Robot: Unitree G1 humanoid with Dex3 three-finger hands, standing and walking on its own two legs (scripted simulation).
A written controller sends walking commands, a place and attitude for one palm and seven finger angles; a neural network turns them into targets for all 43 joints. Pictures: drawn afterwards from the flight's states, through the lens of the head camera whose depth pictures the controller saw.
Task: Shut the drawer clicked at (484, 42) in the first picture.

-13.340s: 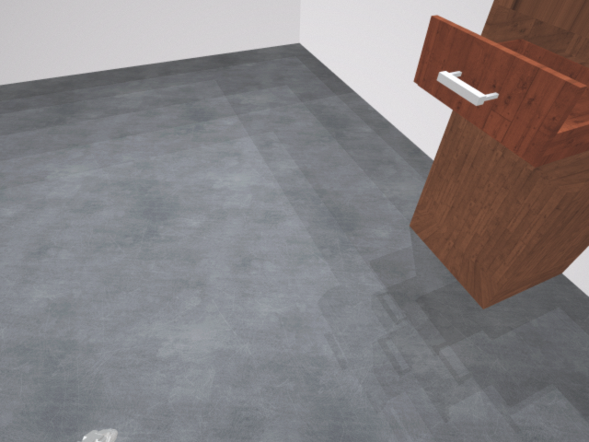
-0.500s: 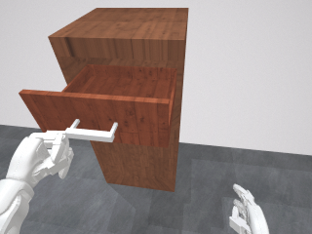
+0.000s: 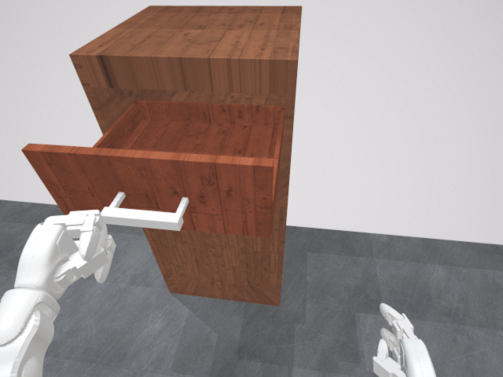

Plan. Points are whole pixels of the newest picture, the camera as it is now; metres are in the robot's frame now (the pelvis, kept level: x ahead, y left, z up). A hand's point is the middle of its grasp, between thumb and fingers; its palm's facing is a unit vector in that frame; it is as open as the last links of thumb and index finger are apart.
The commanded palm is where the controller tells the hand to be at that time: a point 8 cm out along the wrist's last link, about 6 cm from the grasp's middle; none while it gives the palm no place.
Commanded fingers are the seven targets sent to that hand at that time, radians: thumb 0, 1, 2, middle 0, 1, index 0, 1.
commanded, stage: bring the fist close to the handle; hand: left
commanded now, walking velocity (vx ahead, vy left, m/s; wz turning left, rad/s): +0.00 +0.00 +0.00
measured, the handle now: (146, 209) +0.36 +0.23 +0.09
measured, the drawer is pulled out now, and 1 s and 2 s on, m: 0.24 0.24 0.14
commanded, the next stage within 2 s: push the drawer shut in 1.10 s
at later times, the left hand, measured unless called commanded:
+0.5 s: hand (140, 252) +0.26 +0.20 +0.11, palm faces -0.01 -1.00 -0.05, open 3.3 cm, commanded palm +0.23 +0.25 +0.11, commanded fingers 0.00 0.90 0.90 -1.40 -1.60 -1.40 -1.60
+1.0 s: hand (151, 247) +0.28 +0.20 +0.09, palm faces +0.01 -1.00 -0.07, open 3.3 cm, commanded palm +0.26 +0.24 +0.09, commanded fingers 0.00 0.90 0.90 -1.40 -1.60 -1.40 -1.60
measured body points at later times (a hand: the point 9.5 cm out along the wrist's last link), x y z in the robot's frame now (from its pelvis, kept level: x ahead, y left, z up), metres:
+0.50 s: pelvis +0.01 +0.02 +0.00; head +0.00 +0.00 +0.45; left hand +0.25 +0.25 +0.12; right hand +0.18 -0.21 -0.08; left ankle -0.02 +0.11 -0.73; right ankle +0.01 -0.09 -0.73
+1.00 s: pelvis +0.00 +0.00 -0.01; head +0.01 -0.02 +0.44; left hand +0.28 +0.25 +0.09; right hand +0.16 -0.23 -0.10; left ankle -0.02 +0.11 -0.73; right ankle +0.01 -0.09 -0.73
